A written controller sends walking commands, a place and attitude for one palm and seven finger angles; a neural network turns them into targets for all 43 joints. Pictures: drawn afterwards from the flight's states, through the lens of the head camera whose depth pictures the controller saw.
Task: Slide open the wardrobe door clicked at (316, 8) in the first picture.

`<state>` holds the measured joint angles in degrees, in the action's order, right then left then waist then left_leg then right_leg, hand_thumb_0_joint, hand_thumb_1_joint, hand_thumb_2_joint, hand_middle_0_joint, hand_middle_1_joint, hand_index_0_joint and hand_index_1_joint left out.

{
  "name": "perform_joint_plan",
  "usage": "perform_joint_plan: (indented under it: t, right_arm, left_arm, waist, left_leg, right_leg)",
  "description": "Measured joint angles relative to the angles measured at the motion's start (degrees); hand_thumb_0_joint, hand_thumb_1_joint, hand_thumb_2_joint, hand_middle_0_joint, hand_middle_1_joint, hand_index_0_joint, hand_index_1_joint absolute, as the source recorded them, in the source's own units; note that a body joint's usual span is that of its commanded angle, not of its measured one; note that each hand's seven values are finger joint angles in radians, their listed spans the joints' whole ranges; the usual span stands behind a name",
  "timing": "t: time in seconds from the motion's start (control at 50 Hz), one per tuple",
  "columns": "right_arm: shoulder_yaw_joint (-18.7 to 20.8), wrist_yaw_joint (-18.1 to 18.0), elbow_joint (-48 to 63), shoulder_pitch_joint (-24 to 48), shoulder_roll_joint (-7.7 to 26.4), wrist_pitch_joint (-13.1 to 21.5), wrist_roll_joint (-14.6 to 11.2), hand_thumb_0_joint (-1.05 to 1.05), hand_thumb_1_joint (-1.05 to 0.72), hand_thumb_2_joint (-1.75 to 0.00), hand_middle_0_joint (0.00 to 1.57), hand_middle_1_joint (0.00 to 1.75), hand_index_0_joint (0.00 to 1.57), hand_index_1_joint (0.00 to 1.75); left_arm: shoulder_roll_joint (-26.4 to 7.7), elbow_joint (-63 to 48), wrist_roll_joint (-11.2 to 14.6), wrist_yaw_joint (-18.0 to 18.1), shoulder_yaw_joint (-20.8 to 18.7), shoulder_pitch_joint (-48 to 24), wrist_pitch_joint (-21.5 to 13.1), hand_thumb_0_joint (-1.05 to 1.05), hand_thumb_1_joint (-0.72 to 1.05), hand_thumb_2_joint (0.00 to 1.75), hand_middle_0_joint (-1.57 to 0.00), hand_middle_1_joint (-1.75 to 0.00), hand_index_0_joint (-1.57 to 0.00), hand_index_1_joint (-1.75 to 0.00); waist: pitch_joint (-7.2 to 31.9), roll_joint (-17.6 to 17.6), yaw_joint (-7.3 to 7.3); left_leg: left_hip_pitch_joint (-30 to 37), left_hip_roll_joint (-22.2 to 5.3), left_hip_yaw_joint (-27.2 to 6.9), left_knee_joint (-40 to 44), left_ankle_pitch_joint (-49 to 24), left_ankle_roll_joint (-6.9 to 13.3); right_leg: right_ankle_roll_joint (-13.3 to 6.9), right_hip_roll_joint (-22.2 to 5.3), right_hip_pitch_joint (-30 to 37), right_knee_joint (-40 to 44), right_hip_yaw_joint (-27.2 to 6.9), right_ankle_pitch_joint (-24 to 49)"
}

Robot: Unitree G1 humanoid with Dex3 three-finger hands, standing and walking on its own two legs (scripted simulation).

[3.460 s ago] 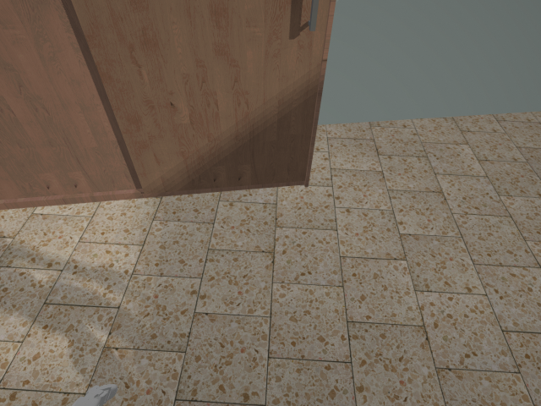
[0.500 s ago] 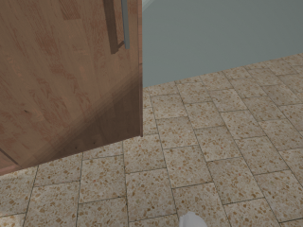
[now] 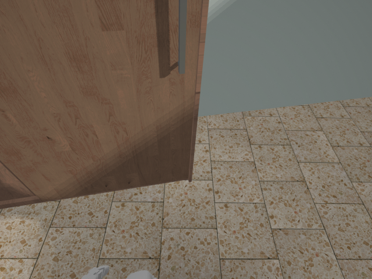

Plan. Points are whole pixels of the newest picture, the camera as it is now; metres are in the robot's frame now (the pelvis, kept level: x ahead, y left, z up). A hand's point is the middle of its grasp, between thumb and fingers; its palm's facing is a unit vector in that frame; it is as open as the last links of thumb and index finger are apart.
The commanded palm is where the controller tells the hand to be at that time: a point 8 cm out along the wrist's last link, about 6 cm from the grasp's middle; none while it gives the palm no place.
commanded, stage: turn to face it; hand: right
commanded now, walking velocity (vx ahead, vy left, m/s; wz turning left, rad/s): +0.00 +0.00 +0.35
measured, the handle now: (181, 27) +0.73 +0.04 +0.19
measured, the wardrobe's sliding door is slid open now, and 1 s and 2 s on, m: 0.00 0.00 0.00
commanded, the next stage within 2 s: take the last steps up to it in 0.28 s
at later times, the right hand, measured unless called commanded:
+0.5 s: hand out of the picture +0.12 -0.16 -0.17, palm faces -0.11 +0.98 -0.16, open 7.4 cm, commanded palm none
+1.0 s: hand (214, 237) +0.26 -0.07 -0.16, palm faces -0.18 +0.97 -0.18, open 7.3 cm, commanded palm none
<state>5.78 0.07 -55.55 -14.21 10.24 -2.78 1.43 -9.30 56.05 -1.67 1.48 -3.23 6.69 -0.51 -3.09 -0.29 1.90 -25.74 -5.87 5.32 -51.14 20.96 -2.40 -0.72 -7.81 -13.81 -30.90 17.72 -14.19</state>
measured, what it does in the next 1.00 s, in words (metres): walks ahead: left foot, then right foot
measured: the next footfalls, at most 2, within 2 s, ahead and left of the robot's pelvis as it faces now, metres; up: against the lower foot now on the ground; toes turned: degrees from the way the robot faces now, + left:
left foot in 0.08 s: +0.08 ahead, +0.13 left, +0.00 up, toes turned +9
right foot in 0.48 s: +0.07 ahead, -0.10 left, +0.00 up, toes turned +6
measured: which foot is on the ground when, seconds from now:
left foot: up 0.00-0.06, down 0.08-0.48, up 0.50-0.88, down 0.90-1.00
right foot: down 0.00-0.08, up 0.10-0.46, down 0.48-0.90, up 0.92-1.00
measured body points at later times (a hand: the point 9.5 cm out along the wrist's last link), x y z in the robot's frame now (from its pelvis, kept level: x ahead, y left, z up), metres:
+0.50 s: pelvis +0.03 +0.01 +0.00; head +0.05 +0.00 +0.45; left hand +0.02 +0.26 -0.14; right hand +0.13 -0.21 -0.16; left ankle +0.04 +0.12 -0.73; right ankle +0.03 -0.10 -0.74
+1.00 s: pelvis +0.14 +0.08 +0.00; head +0.15 +0.10 +0.44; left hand +0.00 +0.25 -0.17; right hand +0.27 -0.12 -0.15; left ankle +0.15 +0.17 -0.73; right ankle +0.06 -0.08 -0.67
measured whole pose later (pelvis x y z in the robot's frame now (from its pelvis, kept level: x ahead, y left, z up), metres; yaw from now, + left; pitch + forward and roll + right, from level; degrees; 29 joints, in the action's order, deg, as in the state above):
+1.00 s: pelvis +0.14 +0.08 +0.00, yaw +12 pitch -1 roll +0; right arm 3.0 0.5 -58.1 -9.3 7.5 3.2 0.6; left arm -7.6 66.3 -1.1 0.8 -1.9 25.2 -0.4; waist -3.9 -2.3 -2.0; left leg -17.2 -1.9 9.2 -33.7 15.4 3.1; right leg -0.2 -5.2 -16.0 -59.1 3.4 -27.1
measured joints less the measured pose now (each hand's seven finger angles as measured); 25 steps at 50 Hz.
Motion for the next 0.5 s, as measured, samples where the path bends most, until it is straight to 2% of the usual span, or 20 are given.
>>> perform_joint_plan:
  t: [0.06, 0.08, 0.1, 0.14, 0.18, 0.22, 0.3, 0.38, 0.46, 0.48, 0.5]
  right_arm:
    - [-0.1, 0.2, 1.9, 0.7, 0.7, 0.9, 0.2, 0.0, -0.91, -0.9, 0.2, 0.3, 0.19, 0.3]
    - [-0.3, 0.1, 2.5, 0.6, 1.1, 1.4, 0.4, 0.0, -0.91, -0.9, 0.2, 0.3, 0.19, 0.3]
    - [-0.6, 0.0, 2.5, 1.0, 1.0, 1.9, 0.5, 0.0, -0.91, -0.9, 0.2, 0.3, 0.19, 0.3]
    - [-1.4, -0.3, 2.7, 1.6, 0.4, 2.2, 0.3, 0.0, -0.91, -0.9, 0.2, 0.3, 0.19, 0.3]
    - [-1.7, -0.6, 2.9, 1.5, -0.1, 2.0, 0.2, 0.0, -0.91, -0.9, 0.2, 0.3, 0.19, 0.3]
    - [-1.9, -0.8, 2.7, 1.2, -0.3, 1.6, 0.1, 0.0, -0.91, -0.9, 0.2, 0.3, 0.19, 0.3]
    - [-2.3, -0.6, 1.8, 1.2, -0.5, 1.3, 0.0, 0.0, -0.91, -0.9, 0.2, 0.3, 0.2, 0.3]
    - [-2.6, -0.3, 1.2, 1.8, -0.7, 1.4, 0.1, 0.01, -0.91, -0.9, 0.2, 0.3, 0.2, 0.3]
    - [-2.5, -0.2, 0.1, 2.2, -0.6, 1.1, -0.2, 0.01, -0.9, -0.9, 0.2, 0.3, 0.2, 0.3]
    - [-2.5, -0.1, -0.1, 2.0, -0.5, 1.0, -0.4, 0.01, -0.9, -0.9, 0.2, 0.3, 0.2, 0.3]
    - [-2.3, 0.0, -0.6, 1.9, -0.1, 0.7, -0.5, 0.01, -0.9, -0.9, 0.2, 0.3, 0.2, 0.3]
  left_arm:
    - [-1.7, 0.2, -0.1, -0.4, -0.8, 1.5, 1.0, -0.02, 0.91, 0.9, -0.2, -0.3, -0.2, -0.3]
    - [-2.2, 0.0, -0.1, -0.6, -0.9, 2.3, 1.4, -0.01, 0.91, 0.9, -0.2, -0.3, -0.2, -0.3]
    - [-3.0, 0.0, 0.1, -0.6, -1.2, 2.8, 1.9, -0.01, 0.91, 0.9, -0.2, -0.3, -0.2, -0.3]
    - [-4.3, 0.3, 0.3, -0.5, -1.5, 3.5, 3.3, -0.01, 0.91, 0.9, -0.2, -0.3, -0.2, -0.3]
    - [-4.9, 0.7, 0.3, -0.7, -1.6, 4.2, 4.1, 0.0, 0.91, 0.9, -0.19, -0.3, -0.19, -0.3]
    - [-4.9, 0.8, 0.1, -0.8, -1.4, 4.8, 4.0, 0.0, 0.91, 0.9, -0.19, -0.3, -0.19, -0.3]
    - [-4.1, 0.7, 0.2, -0.7, -0.7, 6.4, 3.4, 0.0, 0.91, 0.9, -0.19, -0.3, -0.19, -0.3]
    - [-3.2, 1.0, 0.6, -0.1, -0.1, 7.0, 3.2, 0.0, 0.91, 0.9, -0.19, -0.3, -0.19, -0.3]
    - [-2.1, 1.2, 0.7, 0.3, 0.8, 7.5, 2.0, 0.0, 0.91, 0.9, -0.19, -0.3, -0.19, -0.3]
    - [-1.8, 1.2, 0.6, 0.3, 1.1, 8.0, 1.4, 0.0, 0.91, 0.9, -0.19, -0.3, -0.19, -0.3]
    - [-1.0, 1.4, 0.3, 0.3, 1.3, 8.4, 0.8, 0.0, 0.91, 0.9, -0.19, -0.3, -0.19, -0.3]
  waist:
    - [0.4, -1.3, -0.76]
    - [0.9, -1.5, -0.9]
    - [0.9, -2.5, -0.99]
    - [0.5, -3.9, -1.2]
    - [0.7, -4.0, -1.13]
    - [0.9, -3.5, -1.38]
    - [1.2, -1.9, -2.17]
    - [1.2, -0.6, -1.8]
    - [1.4, 0.2, -1.66]
    - [1.8, 0.2, -1.82]
    - [2.1, 1.3, -2.08]
  left_leg:
    - [4.7, 0.9, 0.6, 9.4, -3.0, 0.5]
    - [5.9, 1.2, 0.3, 12.6, -5.1, 1.4]
    - [5.2, 1.9, 0.4, 11.6, -4.5, 2.6]
    - [4.9, 3.0, 0.4, 10.8, -3.0, 4.2]
    - [5.5, 3.8, -0.2, 13.2, -3.7, 4.7]
    - [6.5, 4.5, -1.0, 16.7, -5.7, 4.8]
    - [8.1, 5.7, -2.2, 21.9, -8.4, 5.2]
    - [8.5, 6.8, -3.5, 23.9, -9.6, 5.1]
    - [8.4, 8.0, -4.3, 23.3, -9.4, 4.3]
    - [8.0, 8.3, -4.4, 22.2, -8.7, 4.0]
    - [7.3, 8.1, -4.9, 19.7, -5.6, 4.0]
  right_leg:
    - [1.5, -1.7, -0.8, -4.2, 1.1, -2.6]
    - [2.0, -2.3, -1.9, -6.9, 1.3, -4.2]
    - [2.7, -2.6, -3.9, -11.3, -0.8, -8.5]
    - [3.0, -0.8, -8.3, -21.1, -7.3, -14.1]
    - [3.0, 1.1, -11.5, -28.7, -11.0, -13.0]
    - [3.2, 2.1, -13.2, -32.1, -13.0, -9.6]
    - [4.0, 3.1, -11.9, -27.2, -14.5, -7.7]
    - [4.0, 4.0, -7.8, -17.2, -15.0, -9.6]
    - [3.3, 5.0, -2.0, -4.9, -14.7, -6.3]
    - [2.8, 5.0, 0.0, -0.7, -14.6, -5.4]
    - [1.7, 5.4, 0.6, 0.0, -14.2, -5.2]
